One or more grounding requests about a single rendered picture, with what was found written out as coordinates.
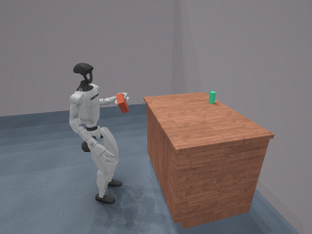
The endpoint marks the table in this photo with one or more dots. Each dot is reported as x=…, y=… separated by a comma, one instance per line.
x=207, y=157

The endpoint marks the humanoid robot head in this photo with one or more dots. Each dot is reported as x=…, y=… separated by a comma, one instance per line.
x=84, y=69

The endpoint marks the right robot forearm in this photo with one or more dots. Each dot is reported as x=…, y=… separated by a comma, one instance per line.
x=83, y=133

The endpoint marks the right robot shin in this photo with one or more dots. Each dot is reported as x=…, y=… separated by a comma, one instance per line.
x=102, y=182

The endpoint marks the robot left hand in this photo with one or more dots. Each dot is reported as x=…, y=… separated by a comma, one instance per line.
x=125, y=97

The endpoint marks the robot right upper arm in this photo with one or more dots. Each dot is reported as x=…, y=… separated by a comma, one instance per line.
x=75, y=103

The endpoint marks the robot right hand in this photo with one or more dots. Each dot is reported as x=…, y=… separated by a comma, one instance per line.
x=99, y=149

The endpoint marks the left robot forearm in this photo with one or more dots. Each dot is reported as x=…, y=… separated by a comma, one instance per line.
x=106, y=101

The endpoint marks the sponge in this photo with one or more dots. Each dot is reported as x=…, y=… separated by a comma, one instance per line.
x=122, y=103

